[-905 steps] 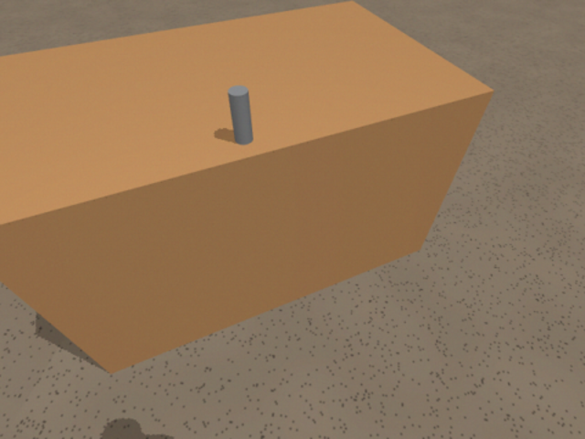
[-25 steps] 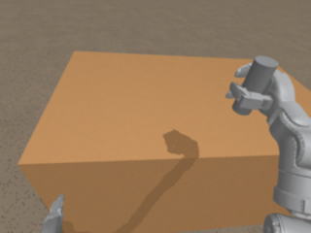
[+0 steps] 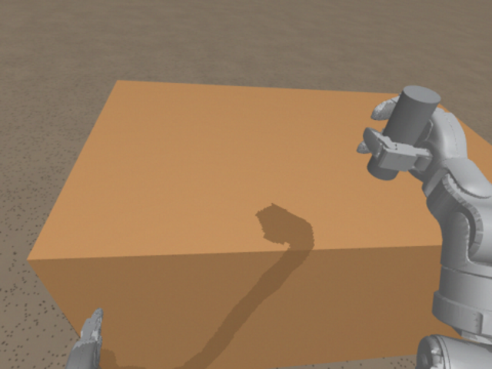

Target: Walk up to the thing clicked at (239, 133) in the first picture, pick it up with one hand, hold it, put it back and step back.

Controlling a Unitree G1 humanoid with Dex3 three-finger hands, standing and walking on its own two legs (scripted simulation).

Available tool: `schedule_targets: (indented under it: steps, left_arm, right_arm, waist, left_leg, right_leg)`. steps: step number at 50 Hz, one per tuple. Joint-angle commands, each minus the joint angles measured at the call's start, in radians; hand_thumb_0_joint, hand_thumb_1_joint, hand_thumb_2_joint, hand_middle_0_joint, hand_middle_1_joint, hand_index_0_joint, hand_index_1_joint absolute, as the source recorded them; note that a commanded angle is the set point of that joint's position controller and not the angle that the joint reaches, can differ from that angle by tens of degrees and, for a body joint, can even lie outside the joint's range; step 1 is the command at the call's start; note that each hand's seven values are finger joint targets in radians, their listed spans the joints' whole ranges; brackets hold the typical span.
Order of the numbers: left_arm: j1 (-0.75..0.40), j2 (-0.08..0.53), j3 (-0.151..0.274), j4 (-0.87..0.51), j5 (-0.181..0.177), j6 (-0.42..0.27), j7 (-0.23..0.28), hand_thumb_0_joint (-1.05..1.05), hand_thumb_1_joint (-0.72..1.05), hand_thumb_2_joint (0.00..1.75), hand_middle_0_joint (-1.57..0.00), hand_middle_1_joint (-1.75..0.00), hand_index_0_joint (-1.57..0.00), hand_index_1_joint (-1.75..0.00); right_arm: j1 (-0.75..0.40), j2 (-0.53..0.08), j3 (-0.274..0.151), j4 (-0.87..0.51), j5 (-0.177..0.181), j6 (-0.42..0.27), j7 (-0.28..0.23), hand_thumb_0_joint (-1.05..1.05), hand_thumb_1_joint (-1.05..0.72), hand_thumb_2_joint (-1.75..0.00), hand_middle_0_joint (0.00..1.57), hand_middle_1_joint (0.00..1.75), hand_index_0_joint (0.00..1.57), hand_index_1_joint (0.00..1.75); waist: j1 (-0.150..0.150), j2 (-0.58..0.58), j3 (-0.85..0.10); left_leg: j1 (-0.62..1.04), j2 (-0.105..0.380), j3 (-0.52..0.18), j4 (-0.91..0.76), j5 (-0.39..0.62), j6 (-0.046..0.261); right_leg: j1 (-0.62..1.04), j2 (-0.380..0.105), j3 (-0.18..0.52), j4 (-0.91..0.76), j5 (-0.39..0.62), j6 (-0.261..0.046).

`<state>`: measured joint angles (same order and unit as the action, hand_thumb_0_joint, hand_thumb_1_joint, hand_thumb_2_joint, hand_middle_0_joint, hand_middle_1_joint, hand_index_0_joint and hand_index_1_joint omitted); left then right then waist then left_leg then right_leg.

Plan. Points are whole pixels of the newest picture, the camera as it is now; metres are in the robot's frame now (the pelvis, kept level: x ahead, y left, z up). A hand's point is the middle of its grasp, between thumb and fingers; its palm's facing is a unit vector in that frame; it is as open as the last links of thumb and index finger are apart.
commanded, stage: crouch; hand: right
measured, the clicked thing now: (399, 136) +0.34 -0.18 +0.28
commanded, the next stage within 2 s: lower in 0.96 s
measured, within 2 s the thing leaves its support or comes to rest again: neither
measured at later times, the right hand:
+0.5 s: hand (355, 167) +0.38 -0.17 +0.19, palm faces +0.10 +1.00 +0.00, open 5.4 cm
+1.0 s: hand (344, 172) +0.42 -0.17 +0.15, palm faces +0.10 +1.00 -0.01, open 5.4 cm
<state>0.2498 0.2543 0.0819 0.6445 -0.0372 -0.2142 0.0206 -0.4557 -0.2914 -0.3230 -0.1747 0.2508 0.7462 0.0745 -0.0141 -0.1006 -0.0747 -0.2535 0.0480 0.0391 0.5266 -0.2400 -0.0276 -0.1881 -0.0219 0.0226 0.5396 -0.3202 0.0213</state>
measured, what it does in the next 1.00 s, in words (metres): stands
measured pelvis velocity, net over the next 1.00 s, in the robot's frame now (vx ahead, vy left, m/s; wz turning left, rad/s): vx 0.00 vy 0.00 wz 0.03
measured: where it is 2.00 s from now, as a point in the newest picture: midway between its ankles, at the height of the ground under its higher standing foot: outside the picture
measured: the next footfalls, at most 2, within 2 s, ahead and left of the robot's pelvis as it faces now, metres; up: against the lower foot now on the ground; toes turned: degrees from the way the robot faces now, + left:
none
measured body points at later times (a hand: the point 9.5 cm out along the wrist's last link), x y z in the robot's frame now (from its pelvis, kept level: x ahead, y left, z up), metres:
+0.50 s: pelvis -0.01 +0.00 +0.00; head -0.01 +0.02 +0.45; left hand +0.14 +0.26 -0.08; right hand +0.37 -0.22 +0.19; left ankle +0.03 +0.14 -0.73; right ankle -0.02 -0.13 -0.73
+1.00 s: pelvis +0.00 +0.00 +0.00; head +0.01 +0.01 +0.45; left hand +0.14 +0.26 -0.08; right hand +0.41 -0.22 +0.15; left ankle +0.03 +0.14 -0.73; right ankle -0.02 -0.13 -0.73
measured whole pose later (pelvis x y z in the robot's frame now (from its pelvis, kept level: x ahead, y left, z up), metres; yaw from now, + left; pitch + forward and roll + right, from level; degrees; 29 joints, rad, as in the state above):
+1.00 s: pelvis +0.00 +0.00 +0.00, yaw +2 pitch +3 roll +0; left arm 0.26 0.23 0.09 0.61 0.00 -0.21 0.05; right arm -0.55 -0.28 -0.27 0.52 0.15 0.10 0.05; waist 0.03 -0.04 -0.04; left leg -0.38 0.04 0.01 0.56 -0.23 -0.03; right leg -0.30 -0.03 -0.01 0.58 -0.33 0.02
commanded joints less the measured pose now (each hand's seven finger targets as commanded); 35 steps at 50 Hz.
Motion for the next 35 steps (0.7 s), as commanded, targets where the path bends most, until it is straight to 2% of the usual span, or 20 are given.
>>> schedule_targets:
  steps: [1, 2, 3, 4, 6, 7, 12, 14, 16, 18, 20, 21, 22, 26, 27, 28, 30, 32, 34, 35]
  left_arm:
    - [-0.14, 0.126, 0.043, -0.197, -0.009, -0.066, 0.009, 0.0, -0.54, 0.05, -0.05, -0.05, -0.05, -0.05]
    - [-0.132, 0.142, 0.068, -0.194, -0.008, -0.066, 0.014, 0.0, -0.53, 0.05, -0.05, -0.05, -0.05, -0.05]
    - [-0.113, 0.132, 0.061, -0.181, -0.008, -0.065, 0.013, 0.0, -0.54, 0.05, -0.05, -0.05, -0.05, -0.05]
    - [-0.128, 0.093, 0.02, -0.185, -0.008, -0.068, 0.006, 0.0, -0.54, 0.05, -0.04, -0.05, -0.05, -0.05]
    - [-0.091, 0.103, 0.046, -0.132, -0.005, -0.065, 0.009, 0.0, -0.54, 0.05, -0.04, -0.05, -0.05, -0.05]
    - [-0.104, 0.101, 0.032, -0.156, -0.002, -0.068, 0.007, 0.0, -0.54, 0.05, -0.04, -0.05, -0.05, -0.05]
    - [-0.094, 0.091, 0.038, -0.124, 0.003, -0.08, 0.005, 0.0, -0.53, 0.05, -0.05, -0.06, -0.05, -0.05]
    - [-0.116, 0.088, 0.035, -0.17, 0.006, -0.091, 0.007, 0.0, -0.53, 0.05, -0.05, -0.06, -0.05, -0.05]
    - [-0.099, 0.123, 0.075, -0.149, 0.01, -0.085, 0.014, 0.0, -0.53, 0.05, -0.05, -0.06, -0.05, -0.05]
    - [-0.134, 0.115, 0.064, -0.191, 0.011, -0.1, 0.016, 0.0, -0.53, 0.05, -0.05, -0.06, -0.06, -0.05]
    - [-0.085, 0.094, 0.054, -0.126, 0.011, -0.084, 0.02, 0.0, -0.53, 0.05, -0.05, -0.06, -0.06, -0.05]
    - [-0.13, 0.075, 0.032, -0.164, 0.01, -0.089, 0.021, 0.0, -0.53, 0.05, -0.05, -0.06, -0.06, -0.05]
    - [-0.142, 0.093, 0.055, -0.17, 0.014, -0.092, 0.025, 0.0, -0.53, 0.05, -0.05, -0.06, -0.06, -0.05]
    - [-0.108, 0.108, 0.063, -0.164, 0.018, -0.089, 0.032, 0.0, -0.53, 0.04, -0.05, -0.06, -0.06, -0.05]
    - [-0.122, 0.083, 0.038, -0.178, 0.016, -0.089, 0.03, 0.0, -0.53, 0.05, -0.05, -0.06, -0.06, -0.05]
    - [-0.096, 0.07, 0.028, -0.167, 0.017, -0.087, 0.028, 0.0, -0.53, 0.05, -0.05, -0.06, -0.06, -0.05]
    - [-0.101, 0.105, 0.061, -0.2, 0.018, -0.083, 0.032, 0.0, -0.53, 0.05, -0.05, -0.06, -0.06, -0.05]
    - [-0.045, 0.091, 0.05, -0.141, 0.021, -0.072, 0.031, 0.0, -0.53, 0.04, -0.05, -0.06, -0.06, -0.05]
    - [-0.097, 0.094, 0.052, -0.178, 0.022, -0.078, 0.029, 0.0, -0.53, 0.04, -0.06, -0.06, -0.06, -0.05]
    - [-0.088, 0.105, 0.068, -0.166, 0.022, -0.08, 0.032, 0.0, -0.53, 0.04, -0.06, -0.06, -0.06, -0.05]
  right_arm:
    - [-0.4, -0.189, -0.052, -0.157, 0.009, -0.065, -0.005, 0.0, -0.69, -1.29, 1.42, 1.42, 1.42, 1.42]
    - [-0.416, -0.198, -0.054, -0.155, 0.006, -0.071, -0.005, 0.0, -0.69, -1.29, 1.42, 1.41, 1.42, 1.41]
    - [-0.395, -0.193, -0.054, -0.123, 0.001, -0.072, -0.008, 0.0, -0.67, -1.3, 1.42, 1.42, 1.42, 1.42]
    - [-0.396, -0.157, -0.024, -0.119, 0.003, -0.075, -0.008, 0.0, -0.69, -1.29, 1.42, 1.42, 1.42, 1.42]
    - [-0.383, -0.185, -0.048, -0.074, -0.005, -0.089, -0.011, 0.0, -0.66, -1.29, 1.42, 1.42, 1.42, 1.42]
    - [-0.389, -0.174, -0.035, -0.076, -0.01, -0.101, -0.011, 0.0, -0.66, -1.28, 1.41, 1.41, 1.41, 1.41]
    - [-0.419, -0.171, -0.022, -0.012, -0.029, -0.194, -0.017, 0.0, -0.66, -1.3, 1.42, 1.42, 1.42, 1.42]
    - [-0.451, -0.171, -0.018, -0.001, -0.038, -0.242, -0.02, 0.0, -0.66, -1.31, 1.43, 1.44, 1.43, 1.44]
    - [-0.469, -0.199, -0.032, 0.029, -0.047, -0.288, -0.031, 0.0, -0.67, -1.33, 1.45, 1.45, 1.45, 1.45]
    - [-0.494, -0.166, 0.003, 0.056, -0.053, -0.332, -0.034, 0.0, -0.69, -1.33, 1.45, 1.45, 1.45, 1.45]
    - [-0.478, -0.21, -0.032, 0.108, -0.06, -0.375, -0.04, 0.0, -0.7, -1.35, 1.47, 1.47, 1.47, 1.47]
    - [-0.481, -0.167, 0.007, 0.115, -0.058, -0.398, -0.035, 0.0, -0.71, -1.34, 1.47, 1.47, 1.47, 1.47]
    - [-0.499, -0.183, -0.006, 0.117, -0.063, -0.419, -0.037, 0.0, -0.69, -1.34, 1.46, 1.46, 1.46, 1.46]
    - [-0.485, -0.187, -0.003, 0.196, -0.069, -0.482, -0.036, 0.0, -0.7, -1.35, 1.47, 1.47, 1.46, 1.47]
    - [-0.499, -0.176, 0.016, 0.222, -0.074, -0.5, -0.035, 0.0, -0.71, -1.35, 1.47, 1.47, 1.47, 1.47]
    - [-0.489, -0.185, 0.002, 0.241, -0.073, -0.517, -0.034, 0.0, -0.7, -1.35, 1.46, 1.47, 1.46, 1.47]
    - [-0.473, -0.191, -0.009, 0.285, -0.074, -0.541, -0.035, 0.0, -0.7, -1.35, 1.47, 1.47, 1.46, 1.47]
    - [-0.467, -0.203, -0.015, 0.332, -0.081, -0.563, -0.033, 0.0, -0.7, -1.36, 1.47, 1.48, 1.47, 1.48]
    - [-0.501, -0.165, 0.013, 0.322, -0.075, -0.596, -0.027, 0.0, -0.7, -1.35, 1.45, 1.46, 1.45, 1.46]
    - [-0.524, -0.203, -0.007, 0.325, -0.078, -0.607, -0.027, 0.0, -0.69, -1.34, 1.45, 1.46, 1.45, 1.46]
  waist:
    - [0.005, 0.144, -0.15]
    - [0.014, 0.126, -0.147]
    - [0.011, 0.121, -0.153]
    - [0.005, 0.133, -0.128]
    - [0.013, 0.109, -0.113]
    - [0.015, 0.119, -0.124]
    - [0.02, 0.105, -0.131]
    - [0.028, 0.114, -0.183]
    - [0.034, 0.1, -0.208]
    - [0.031, 0.101, -0.219]
    - [0.023, 0.071, -0.216]
    - [0.027, 0.1, -0.205]
    - [0.028, 0.092, -0.23]
    - [0.029, 0.091, -0.247]
    - [0.029, 0.087, -0.242]
    - [0.025, 0.085, -0.242]
    - [0.033, 0.115, -0.269]
    - [0.034, 0.08, -0.237]
    - [0.037, 0.101, -0.221]
    - [0.043, 0.094, -0.238]
  left_leg:
    - [0.062, -0.039, 0.048, -0.081, 0.142, 0.011]
    - [0.054, -0.04, 0.047, -0.078, 0.139, 0.013]
    - [0.059, -0.04, 0.048, -0.077, 0.149, 0.014]
    - [0.05, -0.04, 0.048, -0.08, 0.134, 0.011]
    - [0.039, -0.038, 0.042, -0.079, 0.138, 0.012]
    - [0.041, -0.037, 0.041, -0.082, 0.132, 0.011]
    - [0.032, -0.035, 0.031, -0.062, 0.16, 0.012]
    - [0.045, -0.035, 0.026, -0.055, 0.166, 0.012]
    - [0.041, -0.035, 0.023, -0.047, 0.169, 0.015]
    - [0.042, -0.039, 0.027, -0.037, 0.171, 0.016]
    - [0.041, -0.034, 0.018, -0.039, 0.163, 0.019]
    - [0.039, -0.033, 0.018, -0.041, 0.155, 0.015]
    - [0.046, -0.03, 0.013, -0.039, 0.149, 0.013]
    - [0.043, -0.036, 0.017, -0.026, 0.182, 0.016]
    - [0.04, -0.037, 0.018, -0.024, 0.183, 0.017]
    - [0.052, -0.038, 0.018, -0.025, 0.192, 0.018]
    - [0.066, -0.037, 0.016, -0.023, 0.226, 0.014]
    - [0.043, -0.035, 0.01, -0.022, 0.232, 0.017]
    - [0.033, -0.037, 0.013, -0.028, 0.2, 0.016]
    - [0.024, -0.039, 0.01, -0.029, 0.197, 0.014]
  right_leg:
    - [0.016, 0.031, -0.016, -0.083, 0.207, -0.03]
    - [0.024, 0.028, -0.013, -0.085, 0.202, -0.029]
    - [0.025, 0.028, -0.011, -0.086, 0.214, -0.028]
    - [0.005, 0.032, -0.015, -0.086, 0.197, -0.031]
    - [0.0, 0.031, -0.016, -0.087, 0.193, -0.031]
    - [0.0, 0.032, -0.018, -0.088, 0.184, -0.032]
    - [-0.012, 0.028, -0.02, -0.072, 0.203, -0.029]
    - [-0.004, 0.026, -0.02, -0.063, 0.203, -0.031]
    - [0.007, 0.022, -0.018, -0.058, 0.206, -0.028]
    - [-0.002, 0.017, -0.016, -0.056, 0.21, -0.024]
    - [-0.009, 0.019, -0.02, -0.049, 0.201, -0.024]
    - [-0.029, 0.02, -0.021, -0.048, 0.189, -0.027]
    - [-0.026, 0.021, -0.023, -0.045, 0.177, -0.027]
    - [-0.021, 0.014, -0.022, -0.044, 0.213, -0.022]
    - [-0.03, 0.013, -0.023, -0.043, 0.217, -0.02]
    - [-0.034, 0.012, -0.024, -0.042, 0.229, -0.02]
    - [-0.031, 0.012, -0.026, -0.037, 0.256, -0.022]
    - [-0.032, 0.013, -0.031, -0.035, 0.263, -0.021]
    - [-0.049, 0.012, -0.03, -0.044, 0.224, -0.023]
    - [-0.036, 0.01, -0.031, -0.043, 0.218, -0.027]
